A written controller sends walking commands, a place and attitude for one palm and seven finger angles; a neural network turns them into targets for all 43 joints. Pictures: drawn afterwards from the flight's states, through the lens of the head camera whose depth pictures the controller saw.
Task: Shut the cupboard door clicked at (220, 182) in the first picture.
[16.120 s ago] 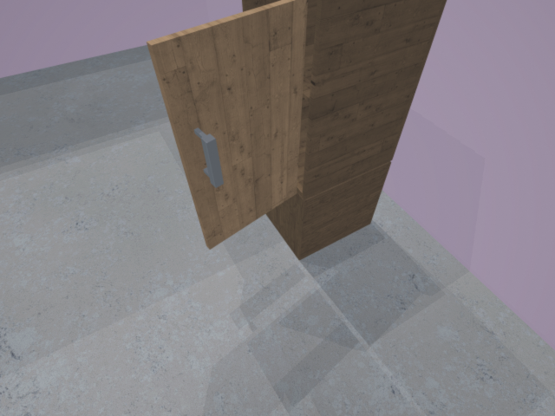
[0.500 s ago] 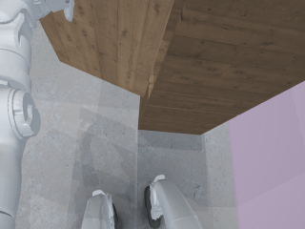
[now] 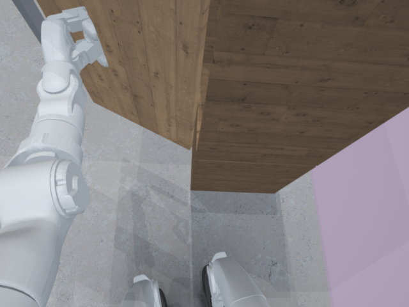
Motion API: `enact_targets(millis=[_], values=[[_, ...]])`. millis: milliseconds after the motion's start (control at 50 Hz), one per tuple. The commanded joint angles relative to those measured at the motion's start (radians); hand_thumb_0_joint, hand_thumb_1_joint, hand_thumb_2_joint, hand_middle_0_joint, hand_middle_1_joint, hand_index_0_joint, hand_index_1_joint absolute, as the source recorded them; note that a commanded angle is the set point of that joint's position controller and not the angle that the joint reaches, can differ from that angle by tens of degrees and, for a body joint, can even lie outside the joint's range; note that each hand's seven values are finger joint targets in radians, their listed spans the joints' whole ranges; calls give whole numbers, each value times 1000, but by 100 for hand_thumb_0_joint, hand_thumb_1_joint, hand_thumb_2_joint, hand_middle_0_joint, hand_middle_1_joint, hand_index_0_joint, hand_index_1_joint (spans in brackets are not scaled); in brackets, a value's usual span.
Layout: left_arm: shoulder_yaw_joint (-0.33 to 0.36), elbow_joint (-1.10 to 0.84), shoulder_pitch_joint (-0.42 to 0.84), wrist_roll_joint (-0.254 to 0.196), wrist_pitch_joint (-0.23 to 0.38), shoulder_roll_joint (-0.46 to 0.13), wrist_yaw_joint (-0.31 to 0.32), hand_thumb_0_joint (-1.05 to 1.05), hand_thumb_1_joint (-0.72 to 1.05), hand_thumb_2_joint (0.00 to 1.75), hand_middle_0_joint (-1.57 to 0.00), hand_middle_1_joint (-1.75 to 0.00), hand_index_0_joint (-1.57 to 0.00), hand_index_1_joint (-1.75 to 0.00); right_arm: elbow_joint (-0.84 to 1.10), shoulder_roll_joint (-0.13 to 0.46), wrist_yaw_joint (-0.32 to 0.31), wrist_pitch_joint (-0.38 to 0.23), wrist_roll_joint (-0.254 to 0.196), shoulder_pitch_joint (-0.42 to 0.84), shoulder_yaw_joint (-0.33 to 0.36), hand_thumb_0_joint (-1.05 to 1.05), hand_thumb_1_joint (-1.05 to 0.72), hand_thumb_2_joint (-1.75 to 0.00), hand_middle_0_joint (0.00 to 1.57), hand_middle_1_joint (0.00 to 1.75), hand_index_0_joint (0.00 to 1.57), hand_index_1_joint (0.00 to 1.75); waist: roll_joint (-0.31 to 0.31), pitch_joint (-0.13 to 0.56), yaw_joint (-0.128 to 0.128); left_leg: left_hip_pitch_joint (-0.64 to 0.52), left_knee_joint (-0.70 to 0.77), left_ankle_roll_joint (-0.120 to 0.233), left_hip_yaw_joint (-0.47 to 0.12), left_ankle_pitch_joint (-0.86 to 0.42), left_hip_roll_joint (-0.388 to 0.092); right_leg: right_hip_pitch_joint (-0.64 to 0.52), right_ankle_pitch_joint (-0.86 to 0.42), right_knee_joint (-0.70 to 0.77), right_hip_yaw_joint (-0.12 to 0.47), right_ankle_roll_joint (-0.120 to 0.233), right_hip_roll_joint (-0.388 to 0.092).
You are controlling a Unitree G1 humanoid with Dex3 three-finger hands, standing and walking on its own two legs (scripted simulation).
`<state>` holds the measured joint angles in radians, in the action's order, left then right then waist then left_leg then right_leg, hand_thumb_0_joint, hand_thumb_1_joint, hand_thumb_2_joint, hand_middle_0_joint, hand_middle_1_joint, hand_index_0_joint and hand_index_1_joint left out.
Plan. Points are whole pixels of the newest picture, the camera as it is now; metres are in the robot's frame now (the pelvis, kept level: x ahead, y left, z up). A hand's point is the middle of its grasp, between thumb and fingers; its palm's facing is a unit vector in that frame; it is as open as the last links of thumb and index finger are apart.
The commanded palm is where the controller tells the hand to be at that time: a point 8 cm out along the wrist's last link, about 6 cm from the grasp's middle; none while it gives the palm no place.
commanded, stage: pull the fist back off the door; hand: left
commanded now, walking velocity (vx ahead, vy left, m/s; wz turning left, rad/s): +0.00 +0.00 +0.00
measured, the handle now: (42, 13) +0.67 +0.18 +0.08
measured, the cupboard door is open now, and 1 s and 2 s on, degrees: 65 65 65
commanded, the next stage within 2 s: draw the hand back to the body in 0.44 s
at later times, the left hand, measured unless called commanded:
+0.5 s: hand (95, 84) +0.50 +0.10 +0.09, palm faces -0.06 -1.00 -0.05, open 3.1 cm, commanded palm +0.48 +0.15 +0.08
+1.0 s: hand (21, 139) +0.38 +0.16 +0.15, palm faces -0.02 -1.00 -0.03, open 3.1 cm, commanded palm +0.34 +0.21 +0.15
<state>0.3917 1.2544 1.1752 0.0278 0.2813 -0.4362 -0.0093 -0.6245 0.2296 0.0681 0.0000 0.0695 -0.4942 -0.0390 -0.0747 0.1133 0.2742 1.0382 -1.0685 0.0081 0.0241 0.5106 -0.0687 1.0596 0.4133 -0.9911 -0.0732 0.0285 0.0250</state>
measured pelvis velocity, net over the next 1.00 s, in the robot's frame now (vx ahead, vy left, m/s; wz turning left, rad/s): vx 0.00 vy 0.00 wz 0.03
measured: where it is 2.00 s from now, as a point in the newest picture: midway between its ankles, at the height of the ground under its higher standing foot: outside the picture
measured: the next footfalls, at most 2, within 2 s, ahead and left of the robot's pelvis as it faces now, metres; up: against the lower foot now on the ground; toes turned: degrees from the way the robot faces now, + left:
none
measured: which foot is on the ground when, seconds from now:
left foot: down 0.00-1.00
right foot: down 0.00-1.00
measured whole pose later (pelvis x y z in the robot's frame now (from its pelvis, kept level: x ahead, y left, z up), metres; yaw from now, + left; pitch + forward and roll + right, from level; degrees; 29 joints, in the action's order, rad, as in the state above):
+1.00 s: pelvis +0.00 +0.00 +0.05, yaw +2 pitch +9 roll -1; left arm 0.15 0.56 0.37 -0.19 0.31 -0.24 -0.16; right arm -0.61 0.26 -0.02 -0.01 -0.04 -0.35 0.00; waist -0.03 0.11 0.05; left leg 0.53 -0.78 0.01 0.04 0.41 -0.03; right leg 0.56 0.34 -0.74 -0.06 0.02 0.00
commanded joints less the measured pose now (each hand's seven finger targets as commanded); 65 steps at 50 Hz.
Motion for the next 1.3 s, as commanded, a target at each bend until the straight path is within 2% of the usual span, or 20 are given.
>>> enact_targets(millis=[0, 80, 140, 280, 400, 440, 520, 540, 580, 660, 740, 820, 900, 980, 1040, 1060, 1080, 1120, 1160, 1280], values=[[-28, -211, 299, -14, 138, -167, 6, 0, 90, 90, -130, -150, -130, -150, 33, 182, -9, -15, -5, -210, 74, 0, -90, -90, 20, 30, 20, 30, -20, 515, -39, -243, 95, 20, -21, -456, 61, -487, -536, 98, 65, -12, 13], [-99, -181, 169, -46, 130, -55, -39, 0, 90, 90, -130, -150, -130, -150, 38, 194, -7, -2, -21, -192, 92, 0, -90, -90, 20, 30, 20, 30, 46, 439, -43, -259, 127, 20, -6, -417, 68, -485, -506, 133, 62, -15, 12], [-138, -225, 217, -86, 127, -2, -63, 0, 90, 90, -130, -150, -130, -150, 37, 192, -14, 5, -33, -161, 99, 0, -90, -90, 20, 30, 20, 30, 50, 401, -33, -266, 142, 20, -5, -347, 74, -462, -435, 155, 66, -17, 7], [-140, -508, 378, -98, 294, -40, -24, 0, 90, 90, -130, -150, -130, -150, 9, 184, -34, -26, -25, -91, 106, 0, -90, -90, 20, 30, 20, 30, -140, 625, -63, -500, 108, 3, -50, -477, 65, -394, -446, 84, 57, -9, -1], [-196, -278, 244, -61, 205, 41, -7, 0, 90, 90, -130, -150, -130, -150, -3, 189, -37, -2, -36, -62, 102, 0, -90, -90, 20, 30, 20, 30, -29, 446, -48, -409, 140, 3, -52, -390, 61, -343, -356, 105, 36, -12, -3], [-166, -240, 232, -72, 169, 18, -1, 0, 90, 90, -130, -150, -130, -150, 10, 197, -42, 4, -40, -58, 100, 0, -90, -90, 20, 30, 20, 30, 42, 422, -49, -357, 153, 9, -51, -338, 66, -375, -331, 116, 38, -13, -3], [-149, -243, 277, -101, 175, 32, 5, 0, 90, 90, -130, -150, -130, -150, 27, 190, -48, -5, -34, -41, 87, 0, -90, -90, 20, 30, 20, 30, 60, 418, -49, -325, 148, 11, -47, -331, 70, -380, -336, 109, 44, -14, -5], [-126, -266, 275, -103, 192, 15, 7, 0, 90, 90, -130, -150, -130, -150, 30, 189, -46, -11, -30, -40, 89, 0, -90, -90, 20, 30, 20, 30, 64, 449, -58, -325, 138, 13, -43, -336, 71, -394, -345, 104, 50, -15, -5], [-37, -362, 172, -103, 237, -92, 1, 0, 90, 90, -130, -150, -130, -150, 61, 193, -45, -13, -32, -37, 91, 0, -90, -90, 20, 30, 20, 30, 30, 579, -131, -386, 152, 7, -37, -417, 72, -493, -418, 89, 57, -7, -6], [-68, -515, -79, -97, 236, -72, -41, 0, 90, 90, -130, -150, -130, -150, 116, 174, -40, -7, -51, -23, 93, 0, -90, -90, 20, 30, 20, 30, 4, 634, -197, -456, 192, 6, -12, -526, 71, -614, -533, 109, 57, -5, 1], [-123, -680, -235, -158, 136, -9, -88, 0, 90, 90, -130, -150, -130, -150, 152, 167, -55, 7, -89, 20, 98, 0, -90, -90, 20, 30, 20, 30, 111, 492, -193, -452, 279, 17, 14, -439, 67, -713, -523, 209, 54, -16, 9], [-178, -856, -272, -228, 101, 48, -118, 0, 90, 90, -130, -150, -130, -150, 148, 159, -86, -20, -108, 77, 91, 0, -90, -90, 20, 30, 20, 30, 82, 372, -187, -538, 347, 20, 10, -388, 61, -708, -456, 280, 42, -17, 10], [-222, -900, -403, -227, 94, 62, -142, 0, 90, 90, -130, -150, -130, -150, 126, 152, -101, -53, -110, 128, 80, 0, -90, -90, 20, 30, 20, 30, 35, 231, -199, -583, 400, 19, -1, -323, 58, -666, -353, 327, 36, -12, 2], [-218, -941, -572, -237, 34, 53, -179, 0, 90, 90, -124, -144, -124, -144, 149, 148, -103, -67, -122, 195, 71, 0, -90, -90, 20, 30, 20, 30, -8, 191, -239, -614, 450, 14, -2, -303, 63, -701, -312, 354, 35, -6, -13], [-193, -1046, -642, -269, -17, 31, -199, 0, 90, 90, -116, -135, -116, -135, 182, 148, -111, -77, -128, 251, 65, 0, -90, -90, 20, 30, 20, 30, 32, 195, -265, -648, 480, 13, -9, -320, 61, -755, -323, 371, 30, -4, -17], [-233, -1170, -664, -170, -21, -9, -102, 0, 90, 90, -113, -132, -113, -132, 206, 122, -134, -53, -122, 294, 74, 0, -90, -90, 20, 30, 20, 30, 80, 211, -276, -696, 519, 18, 2, -339, 66, -815, -293, 427, 73, 0, -41], [-249, -1215, -673, -154, -37, 25, -48, 0, 90, 90, -111, -129, -111, -129, 214, 108, -149, -48, -119, 326, 65, 0, -90, -90, 20, 30, 20, 30, 92, 155, -265, -706, 546, 18, -1, -319, 61, -804, -266, 456, 69, -7, -40], [-237, -1263, -728, -137, -75, 11, 6, 0, 90, 90, -105, -123, -105, -123, 206, 117, -161, -48, -116, 345, 59, 0, -90, -90, 20, 30, 20, 30, 62, 115, -273, -736, 577, 19, -7, -303, 55, -814, -245, 483, 65, -8, -42], [-218, -1298, -768, -127, -101, -9, 43, 0, 90, 90, -100, -117, -100, -117, 194, 116, -174, -43, -112, 357, 55, 0, -90, -90, 20, 30, 20, 30, 105, 87, -273, -762, 603, 23, -8, -315, 51, -864, -248, 517, 63, -6, -43], [-217, -1455, -927, -97, -142, 3, 88, 0, 90, 90, -83, -99, -83, -99, 187, 98, -180, -63, -101, 392, 30, 0, -90, -90, 20, 30, 20, 30, 2, 66, -290, -891, 676, 12, -6, -427, 49, -939, -341, 573, 44, -3, -37]])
